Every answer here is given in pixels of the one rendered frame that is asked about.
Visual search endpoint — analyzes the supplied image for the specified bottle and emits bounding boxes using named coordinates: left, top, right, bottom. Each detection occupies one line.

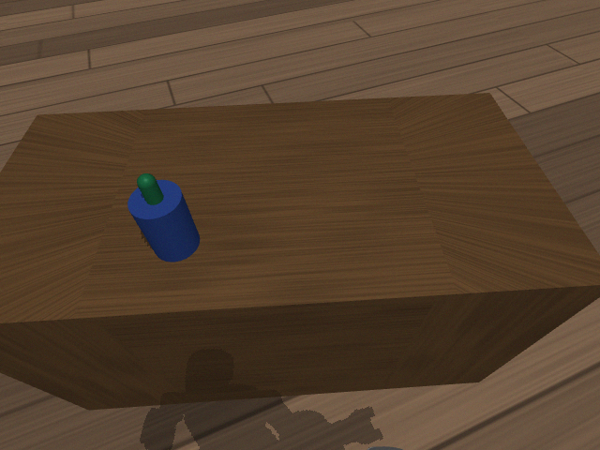
left=127, top=173, right=200, bottom=263

